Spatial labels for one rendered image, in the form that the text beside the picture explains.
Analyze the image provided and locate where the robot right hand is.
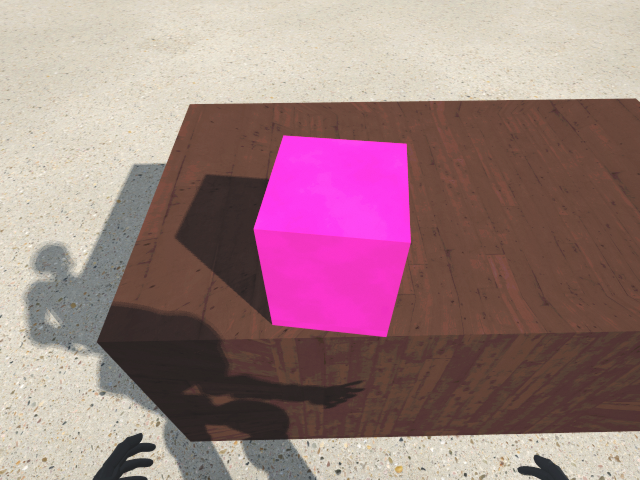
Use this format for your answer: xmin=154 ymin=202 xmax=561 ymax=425
xmin=518 ymin=455 xmax=569 ymax=480

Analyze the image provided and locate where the robot left hand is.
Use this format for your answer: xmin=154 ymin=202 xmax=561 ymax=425
xmin=92 ymin=433 xmax=156 ymax=480

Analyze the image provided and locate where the carton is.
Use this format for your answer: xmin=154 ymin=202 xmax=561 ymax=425
xmin=254 ymin=136 xmax=411 ymax=337

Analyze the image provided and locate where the pedestal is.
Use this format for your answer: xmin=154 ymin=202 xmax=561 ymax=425
xmin=97 ymin=98 xmax=640 ymax=442

